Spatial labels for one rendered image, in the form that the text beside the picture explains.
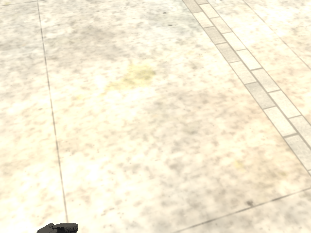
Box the left robot hand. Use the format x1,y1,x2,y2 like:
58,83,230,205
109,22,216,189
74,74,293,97
37,223,79,233

